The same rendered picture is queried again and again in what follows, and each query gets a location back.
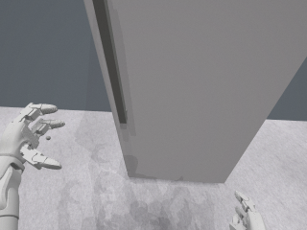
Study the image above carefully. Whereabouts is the handle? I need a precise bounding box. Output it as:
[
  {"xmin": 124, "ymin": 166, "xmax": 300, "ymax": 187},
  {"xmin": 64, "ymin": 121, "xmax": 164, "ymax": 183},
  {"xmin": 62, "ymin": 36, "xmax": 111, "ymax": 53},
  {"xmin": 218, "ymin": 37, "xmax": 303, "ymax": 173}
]
[{"xmin": 92, "ymin": 0, "xmax": 128, "ymax": 124}]

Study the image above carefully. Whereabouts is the robot left forearm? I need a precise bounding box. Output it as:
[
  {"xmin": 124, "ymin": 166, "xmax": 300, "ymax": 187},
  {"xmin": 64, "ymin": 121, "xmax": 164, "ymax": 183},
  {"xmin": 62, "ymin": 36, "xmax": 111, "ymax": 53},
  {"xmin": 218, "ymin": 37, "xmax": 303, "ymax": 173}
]
[{"xmin": 0, "ymin": 155, "xmax": 25, "ymax": 230}]

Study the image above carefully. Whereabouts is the robot right hand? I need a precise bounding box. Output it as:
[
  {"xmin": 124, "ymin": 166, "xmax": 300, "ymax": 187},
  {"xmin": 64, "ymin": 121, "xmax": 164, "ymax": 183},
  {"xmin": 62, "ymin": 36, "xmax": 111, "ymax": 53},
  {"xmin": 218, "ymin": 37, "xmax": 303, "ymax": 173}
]
[{"xmin": 229, "ymin": 191, "xmax": 267, "ymax": 230}]

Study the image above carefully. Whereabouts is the fridge door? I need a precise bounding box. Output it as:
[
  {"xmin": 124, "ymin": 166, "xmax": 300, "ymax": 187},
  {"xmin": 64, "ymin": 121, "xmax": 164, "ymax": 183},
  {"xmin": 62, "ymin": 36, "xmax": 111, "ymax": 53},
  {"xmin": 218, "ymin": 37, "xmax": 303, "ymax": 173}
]
[{"xmin": 84, "ymin": 0, "xmax": 307, "ymax": 184}]

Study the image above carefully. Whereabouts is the robot left hand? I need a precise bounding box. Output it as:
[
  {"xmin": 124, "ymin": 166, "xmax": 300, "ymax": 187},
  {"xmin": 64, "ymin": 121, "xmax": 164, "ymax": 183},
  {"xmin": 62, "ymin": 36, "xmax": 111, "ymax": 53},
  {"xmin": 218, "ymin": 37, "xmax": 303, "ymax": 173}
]
[{"xmin": 0, "ymin": 103, "xmax": 65, "ymax": 170}]

